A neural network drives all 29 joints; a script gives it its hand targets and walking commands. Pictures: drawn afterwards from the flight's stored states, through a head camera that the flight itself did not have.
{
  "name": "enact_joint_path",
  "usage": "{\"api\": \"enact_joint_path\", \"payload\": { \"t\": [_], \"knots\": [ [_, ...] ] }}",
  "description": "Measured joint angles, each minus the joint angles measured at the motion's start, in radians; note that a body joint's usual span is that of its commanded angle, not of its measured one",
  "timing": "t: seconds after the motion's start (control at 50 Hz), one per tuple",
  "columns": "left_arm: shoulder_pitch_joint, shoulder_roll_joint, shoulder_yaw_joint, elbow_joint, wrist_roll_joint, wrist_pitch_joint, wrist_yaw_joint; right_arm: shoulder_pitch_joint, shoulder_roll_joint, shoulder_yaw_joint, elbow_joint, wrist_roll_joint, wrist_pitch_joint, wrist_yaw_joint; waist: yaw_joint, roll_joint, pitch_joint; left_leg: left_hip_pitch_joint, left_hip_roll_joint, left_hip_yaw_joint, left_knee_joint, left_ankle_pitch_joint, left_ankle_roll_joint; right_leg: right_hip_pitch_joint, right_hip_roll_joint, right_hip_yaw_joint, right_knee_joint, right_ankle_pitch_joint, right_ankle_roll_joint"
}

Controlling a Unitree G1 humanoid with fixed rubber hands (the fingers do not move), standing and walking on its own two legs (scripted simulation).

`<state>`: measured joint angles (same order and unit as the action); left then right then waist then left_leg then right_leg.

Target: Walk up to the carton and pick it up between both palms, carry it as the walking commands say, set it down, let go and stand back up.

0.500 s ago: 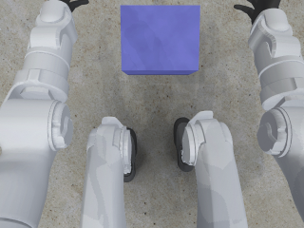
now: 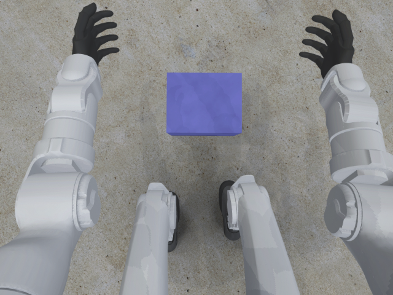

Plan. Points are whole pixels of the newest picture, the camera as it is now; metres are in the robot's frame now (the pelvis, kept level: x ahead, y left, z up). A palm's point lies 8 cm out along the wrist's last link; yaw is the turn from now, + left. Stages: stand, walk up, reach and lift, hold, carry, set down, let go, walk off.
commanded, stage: set down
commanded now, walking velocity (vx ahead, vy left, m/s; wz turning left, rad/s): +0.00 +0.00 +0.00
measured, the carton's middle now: (203, 107) +0.50 -0.03 -0.47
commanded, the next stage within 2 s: let go in 0.50 s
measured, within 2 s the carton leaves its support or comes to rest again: neither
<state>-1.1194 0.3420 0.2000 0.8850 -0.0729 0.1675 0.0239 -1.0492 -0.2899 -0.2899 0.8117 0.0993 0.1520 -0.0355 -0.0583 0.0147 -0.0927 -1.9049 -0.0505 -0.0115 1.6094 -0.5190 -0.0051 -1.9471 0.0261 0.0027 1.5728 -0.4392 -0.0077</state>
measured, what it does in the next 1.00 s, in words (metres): rises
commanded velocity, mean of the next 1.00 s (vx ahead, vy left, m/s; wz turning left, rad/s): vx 0.00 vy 0.00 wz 0.00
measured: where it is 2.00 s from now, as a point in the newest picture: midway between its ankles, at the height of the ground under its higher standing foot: (200, 225)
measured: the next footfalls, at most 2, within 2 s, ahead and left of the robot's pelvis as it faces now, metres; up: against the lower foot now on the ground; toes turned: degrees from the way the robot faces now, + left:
none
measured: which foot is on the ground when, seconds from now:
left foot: down 0.00-1.00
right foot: down 0.00-1.00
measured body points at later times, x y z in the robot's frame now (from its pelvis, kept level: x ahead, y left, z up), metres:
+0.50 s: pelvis +0.02 +0.00 +0.13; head +0.29 -0.01 +0.48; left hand +0.54 +0.18 +0.03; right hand +0.50 -0.25 +0.04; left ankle +0.08 +0.11 -0.50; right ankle +0.10 -0.11 -0.50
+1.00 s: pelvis +0.07 -0.01 +0.20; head +0.23 -0.01 +0.62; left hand +0.40 +0.21 +0.11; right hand +0.36 -0.26 +0.12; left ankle +0.08 +0.11 -0.50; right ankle +0.10 -0.11 -0.50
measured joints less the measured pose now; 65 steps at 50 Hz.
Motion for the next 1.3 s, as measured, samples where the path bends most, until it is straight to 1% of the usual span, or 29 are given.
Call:
{"api": "enact_joint_path", "payload": {
  "t": [0.14, 0.22, 0.26, 0.36, 0.4, 0.44, 0.52, 0.56, 0.62, 0.68, 0.74, 0.78, 0.88, 0.9, 0.96, 1.1, 1.2, 1.3],
  "knots": [
    [0.014, -0.021, 0.019, 0.031, 0.029, -0.003, -0.021, 0.017, 0.024, -0.032, 0.016, -0.039, -0.004, 0.016, -0.001, 0.005, -0.032, 0.114, -0.002, -0.005, -0.158, 0.051, -0.001, 0.116, -0.003, 0.003, -0.154, 0.044, 0.001],
    [0.021, -0.031, 0.053, 0.045, 0.05, -0.01, -0.029, 0.038, 0.037, -0.044, 0.014, -0.059, -0.005, 0.017, -0.003, 0.0, -0.037, 0.185, 0.0, -0.003, -0.249, 0.081, 0.001, 0.186, -0.003, 0.009, -0.241, 0.071, 0.002],
    [0.031, -0.032, 0.062, 0.04, 0.061, -0.012, -0.032, 0.044, 0.04, -0.056, 0.006, -0.072, -0.01, 0.017, -0.004, 0.001, -0.04, 0.217, -0.001, -0.003, -0.296, 0.097, 0.001, 0.218, -0.004, 0.012, -0.286, 0.086, 0.003],
    [0.07, -0.039, 0.055, 0.019, 0.06, -0.02, -0.044, 0.075, 0.042, -0.051, -0.002, -0.069, -0.014, 0.028, -0.002, -0.007, -0.034, 0.318, 0.003, -0.003, -0.423, 0.142, 0.002, 0.319, -0.002, 0.018, -0.412, 0.13, 0.004],
    [0.083, -0.048, 0.065, 0.01, 0.07, -0.02, -0.046, 0.087, 0.048, -0.055, -0.001, -0.079, -0.015, 0.033, -0.002, -0.01, -0.033, 0.359, 0.003, -0.004, -0.473, 0.159, 0.003, 0.361, -0.003, 0.019, -0.462, 0.146, 0.004],
    [0.085, -0.056, 0.073, 0.029, 0.092, -0.026, -0.046, 0.09, 0.051, -0.063, 0.021, -0.09, -0.021, 0.039, -0.002, -0.006, -0.032, 0.396, 0.002, -0.009, -0.518, 0.176, 0.003, 0.401, -0.005, 0.015, -0.508, 0.162, 0.005],
    [0.088, -0.077, 0.096, 0.053, 0.127, -0.038, -0.045, 0.082, 0.063, -0.089, 0.059, -0.128, -0.039, 0.052, -0.002, 0.004, -0.034, 0.44, 0.0, -0.017, -0.581, 0.201, 0.003, 0.45, -0.009, 0.011, -0.574, 0.184, 0.004],
    [0.084, -0.085, 0.116, 0.069, 0.147, -0.045, -0.043, 0.078, 0.073, -0.107, 0.067, -0.161, -0.047, 0.053, -0.002, 0.005, -0.032, 0.45, 0.001, -0.017, -0.599, 0.208, 0.003, 0.461, -0.008, 0.011, -0.594, 0.191, 0.004],
    [0.11, -0.098, 0.132, 0.049, 0.174, -0.052, -0.039, 0.096, 0.08, -0.125, 0.045, -0.197, -0.053, 0.052, 0.007, 0.006, -0.015, 0.47, 0.006, -0.017, -0.617, 0.211, 0.002, 0.482, -0.004, 0.011, -0.617, 0.198, 0.004],
    [0.212, -0.127, 0.113, -0.036, 0.181, -0.063, -0.029, 0.19, 0.09, -0.092, -0.012, -0.211, -0.065, 0.065, 0.019, -0.005, -0.005, 0.513, 0.011, -0.014, -0.651, 0.214, 0.002, 0.521, 0.001, 0.016, -0.65, 0.204, 0.003],
    [0.377, -0.166, 0.078, -0.16, 0.186, -0.065, -0.012, 0.344, 0.101, -0.051, -0.097, -0.21, -0.07, 0.083, 0.029, -0.013, -0.002, 0.581, 0.013, -0.015, -0.699, 0.219, 0.0, 0.588, 0.001, 0.017, -0.693, 0.206, -0.002],
    [0.486, -0.177, 0.053, -0.221, 0.191, -0.06, -0.005, 0.446, 0.1, -0.025, -0.156, -0.202, -0.068, 0.09, 0.031, -0.014, -0.008, 0.633, 0.012, -0.019, -0.728, 0.22, 0.0, 0.639, 0.0, 0.015, -0.718, 0.204, -0.004],
    [0.71, -0.151, -0.012, -0.327, 0.141, -0.063, -0.013, 0.65, 0.073, 0.063, -0.239, -0.137, -0.07, 0.116, 0.02, -0.016, -0.005, 0.813, 0.014, -0.027, -0.797, 0.216, -0.002, 0.818, 0.0, 0.009, -0.781, 0.194, -0.008],
    [0.744, -0.146, -0.021, -0.336, 0.139, -0.067, -0.017, 0.689, 0.07, 0.077, -0.25, -0.131, -0.074, 0.119, 0.018, -0.018, -0.006, 0.852, 0.015, -0.028, -0.813, 0.215, -0.002, 0.857, 0.001, 0.009, -0.796, 0.193, -0.009],
    [0.814, -0.138, -0.038, -0.314, 0.123, -0.08, -0.027, 0.777, 0.063, 0.101, -0.246, -0.106, -0.088, 0.122, 0.015, -0.02, -0.004, 0.971, 0.019, -0.031, -0.857, 0.213, -0.003, 0.975, 0.004, 0.007, -0.839, 0.19, -0.011],
    [1.001, -0.148, -0.071, -0.297, 0.105, -0.134, -0.053, 0.991, 0.074, 0.17, -0.268, -0.098, -0.129, 0.108, 0.024, -0.018, 0.034, 1.243, 0.032, -0.032, -0.959, 0.211, 0.0, 1.249, 0.014, 0.011, -0.947, 0.193, -0.012],
    [1.152, -0.139, -0.107, -0.352, 0.09, -0.159, -0.058, 1.132, 0.087, 0.21, -0.312, -0.098, -0.152, 0.096, 0.028, -0.014, 0.077, 1.429, 0.035, -0.036, -1.031, 0.215, 0.004, 1.439, 0.015, 0.01, -1.024, 0.198, -0.011],
    [1.273, -0.129, -0.124, -0.392, 0.09, -0.152, -0.068, 1.244, 0.073, 0.231, -0.354, -0.091, -0.145, 0.096, 0.037, -0.009, 0.102, 1.59, 0.034, -0.039, -1.104, 0.228, 0.01, 1.604, 0.012, 0.009, -1.103, 0.211, -0.007]
  ]
}}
